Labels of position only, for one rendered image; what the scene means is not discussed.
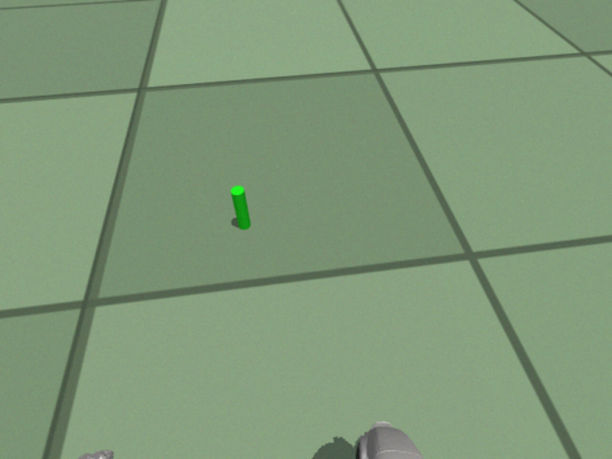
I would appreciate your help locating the can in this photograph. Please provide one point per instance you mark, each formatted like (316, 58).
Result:
(241, 208)

